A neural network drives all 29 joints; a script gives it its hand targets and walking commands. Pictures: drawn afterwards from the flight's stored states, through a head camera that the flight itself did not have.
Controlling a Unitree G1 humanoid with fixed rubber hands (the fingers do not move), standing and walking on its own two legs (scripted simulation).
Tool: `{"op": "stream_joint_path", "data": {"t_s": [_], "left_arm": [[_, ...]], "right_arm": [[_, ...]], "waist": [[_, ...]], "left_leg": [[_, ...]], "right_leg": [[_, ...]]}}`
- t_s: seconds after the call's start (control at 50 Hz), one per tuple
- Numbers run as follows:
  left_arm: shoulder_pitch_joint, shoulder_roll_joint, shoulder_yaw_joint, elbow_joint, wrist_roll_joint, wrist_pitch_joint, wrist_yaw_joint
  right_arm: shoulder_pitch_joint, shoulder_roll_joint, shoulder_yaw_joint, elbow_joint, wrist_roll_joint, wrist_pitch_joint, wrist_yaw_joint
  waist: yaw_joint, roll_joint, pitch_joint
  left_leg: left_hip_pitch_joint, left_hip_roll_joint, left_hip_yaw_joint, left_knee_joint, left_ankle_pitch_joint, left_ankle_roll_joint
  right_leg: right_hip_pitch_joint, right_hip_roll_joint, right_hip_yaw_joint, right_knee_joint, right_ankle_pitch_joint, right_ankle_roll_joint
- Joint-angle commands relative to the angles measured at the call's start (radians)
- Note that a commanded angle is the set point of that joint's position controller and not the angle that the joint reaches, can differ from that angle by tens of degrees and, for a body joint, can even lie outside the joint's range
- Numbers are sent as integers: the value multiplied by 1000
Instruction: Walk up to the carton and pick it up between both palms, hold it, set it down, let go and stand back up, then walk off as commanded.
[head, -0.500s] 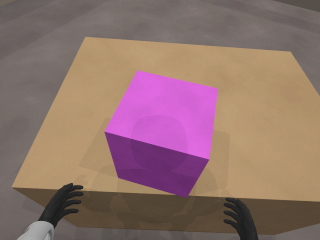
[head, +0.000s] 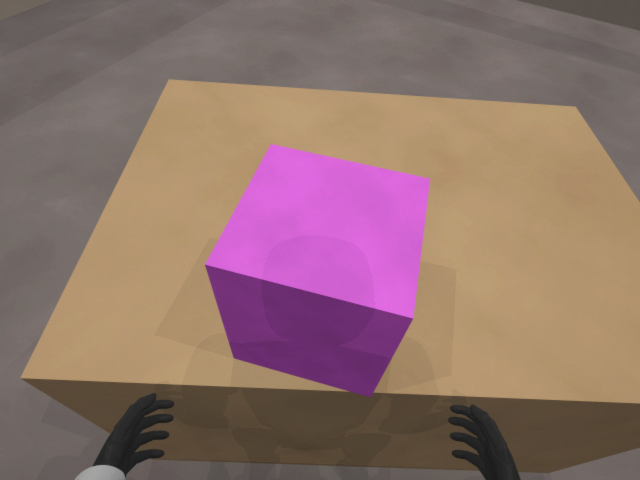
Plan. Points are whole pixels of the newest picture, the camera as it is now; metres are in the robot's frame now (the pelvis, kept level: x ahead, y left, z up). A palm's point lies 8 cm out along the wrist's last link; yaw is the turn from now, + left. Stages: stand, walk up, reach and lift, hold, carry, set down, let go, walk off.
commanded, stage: let go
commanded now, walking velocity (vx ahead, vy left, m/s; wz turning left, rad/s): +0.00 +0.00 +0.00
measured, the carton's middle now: (323, 276) +0.37 +0.02 +0.01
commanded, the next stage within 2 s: stand in 0.26 s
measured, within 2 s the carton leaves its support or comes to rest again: neither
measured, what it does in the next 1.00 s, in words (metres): stands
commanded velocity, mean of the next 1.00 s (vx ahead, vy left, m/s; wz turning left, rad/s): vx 0.00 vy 0.00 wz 0.00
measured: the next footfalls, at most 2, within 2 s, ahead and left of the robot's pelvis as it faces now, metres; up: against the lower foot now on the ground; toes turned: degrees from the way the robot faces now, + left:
none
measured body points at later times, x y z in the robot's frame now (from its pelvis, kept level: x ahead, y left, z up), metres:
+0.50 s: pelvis +0.00 +0.00 +0.00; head +0.00 +0.01 +0.45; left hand +0.13 +0.26 -0.10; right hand +0.15 -0.27 -0.10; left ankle +0.00 +0.12 -0.74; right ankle -0.02 -0.14 -0.74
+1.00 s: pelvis +0.00 -0.01 +0.00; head -0.01 +0.00 +0.44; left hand +0.09 +0.28 -0.12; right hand +0.12 -0.30 -0.10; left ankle +0.00 +0.12 -0.74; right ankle -0.02 -0.14 -0.74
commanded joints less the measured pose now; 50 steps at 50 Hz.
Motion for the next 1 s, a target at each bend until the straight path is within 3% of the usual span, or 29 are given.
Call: {"op": "stream_joint_path", "data": {"t_s": [0.0,0.06,0.12,0.14,0.2,0.28,0.3,0.34,0.38,0.42,0.46,0.48,0.52,0.54,0.56,0.66,0.68,0.72,0.74,0.78,0.8,0.82,0.84,0.86,0.88,0.9,0.94,0.96,0.98], "left_arm": [[-71,-18,-76,-78,19,-26,35],[-90,-22,-68,-53,30,-18,38],[-93,-11,-64,-62,18,-29,37],[-79,-19,-55,-45,33,-25,38],[-90,-32,-72,-18,32,-22,41],[-111,-6,-72,-91,9,-41,50],[12,209,76,119,134,-109,76],[12,223,88,120,130,-128,70],[-18,185,75,131,120,-147,65],[-26,205,76,168,108,-158,55],[-50,232,80,196,116,-166,50],[-45,222,80,208,108,-169,45],[-47,240,84,230,109,-173,42],[-44,265,87,248,113,-181,43],[-53,267,90,264,113,-176,44],[-32,276,85,320,100,-175,46],[-45,270,79,324,99,-174,47],[-55,260,76,346,101,-180,53],[-55,271,76,346,104,-179,48],[-48,265,67,370,97,-176,50],[-50,274,76,378,98,-177,51],[-49,266,67,388,94,-179,51],[-41,277,70,388,98,-179,47],[-39,259,63,399,88,-179,47],[-57,289,70,405,94,-182,47],[-71,259,65,411,97,-180,46],[-46,265,64,436,98,-175,52],[-46,272,62,440,92,-172,55],[-51,271,63,431,94,-176,48]], "right_arm": [[-78,-160,-117,10,-3,-38,28],[-99,-155,-109,51,-11,-33,30],[-97,-145,-108,22,-5,-45,29],[-101,-158,-103,26,5,-47,33],[-123,-167,-113,87,-13,-44,35],[-132,-156,-118,7,0,-56,33],[1,-369,-81,90,-70,66,15],[-50,-352,-99,86,-74,129,4],[-52,-328,-87,79,-65,158,6],[-92,-334,-78,99,-64,167,12],[-84,-327,-68,100,-58,170,18],[-102,-355,-62,107,-56,171,26],[-84,-354,-58,117,-49,179,29],[-80,-358,-56,123,-52,180,33],[-79,-371,-55,124,-58,181,34],[-85,-423,-54,149,-52,193,35],[-96,-394,-44,147,-50,194,32],[-71,-393,-43,158,-46,192,32],[-67,-422,-47,165,-44,201,24],[-94,-428,-46,167,-46,198,31],[-60,-428,-53,173,-36,197,30],[-88,-414,-38,181,-45,197,28],[-106,-406,-41,173,-44,199,26],[-93,-421,-40,182,-39,200,23],[-65,-423,-46,195,-40,201,26],[-90,-431,-46,183,-42,195,24],[-97,-433,-44,190,-41,194,28],[-88,-419,-46,197,-40,192,27],[-84,-420,-39,197,-39,197,27]], "waist": [[-27,140,-134],[-25,126,-128],[-23,83,-140],[-10,110,-140],[-18,91,-128],[-16,86,-148],[-1,160,-250],[-3,55,-237],[-22,85,-127],[-3,66,-96],[-16,52,-76],[3,57,-80],[-23,91,-99],[-29,74,-127],[-25,39,-93],[-13,95,-71],[-18,60,-93],[-36,53,-99],[-28,87,-120],[-26,48,-118],[-40,84,-124],[-24,106,-96],[-26,75,-107],[-20,88,-94],[-34,48,-115],[-23,40,-83],[-16,100,-74],[-30,93,-96],[-16,53,-81]], "left_leg": [[219,-10,21,-62,252,-93],[214,-19,30,-61,239,-87],[188,-22,32,-54,251,-79],[202,-22,30,-49,271,-86],[211,-19,35,-50,244,-85],[183,-16,34,-44,242,-79],[18,56,-65,10,355,6],[2,57,-34,23,212,12],[-68,41,-30,-5,95,19],[-86,49,-44,-28,42,25],[-56,52,-63,-34,38,34],[-64,51,-56,-35,27,30],[-46,43,-56,-25,31,29],[-14,46,-60,-33,8,31],[-37,52,-60,-39,31,36],[-29,59,-72,-38,110,43],[-22,57,-69,-37,131,37],[10,66,-71,-29,143,37],[9,60,-63,-18,156,35],[17,65,-72,-32,148,34],[22,63,-72,-16,170,37],[-1,67,-67,-30,161,38],[21,74,-76,-25,172,39],[-1,74,-81,-29,189,41],[3,69,-83,-46,159,33],[15,82,-86,-36,195,41],[-6,72,-83,-45,161,35],[-16,82,-93,-47,148,40],[1,80,-94,-62,174,36]], "right_leg": [[-80,112,-55,-63,40,-76],[-91,109,-58,-68,30,-73],[-59,101,-48,-69,71,-67],[-64,102,-48,-66,77,-67],[-77,106,-64,-67,54,-68],[-68,96,-48,-54,82,-64],[33,-91,67,75,211,-50],[22,-93,43,93,184,-57],[-23,-95,66,78,119,-57],[-50,-94,56,69,81,-51],[-79,-89,66,65,66,-58],[-71,-79,53,60,46,-48],[-60,-82,61,43,78,-52],[-62,-86,62,51,64,-56],[-58,-81,49,38,56,-50],[-48,-88,56,44,118,-58],[-37,-85,55,37,140,-52],[-69,-80,56,27,104,-54],[-27,-81,48,40,151,-54],[-43,-82,49,36,142,-51],[-29,-86,70,23,178,-55],[-36,-87,62,28,169,-46],[-47,-82,55,36,170,-55],[-39,-86,58,30,164,-48],[-20,-78,56,36,150,-53],[-58,-93,63,31,158,-58],[-31,-90,67,17,161,-65],[-14,-95,62,20,170,-67],[-32,-89,56,34,153,-64]]}}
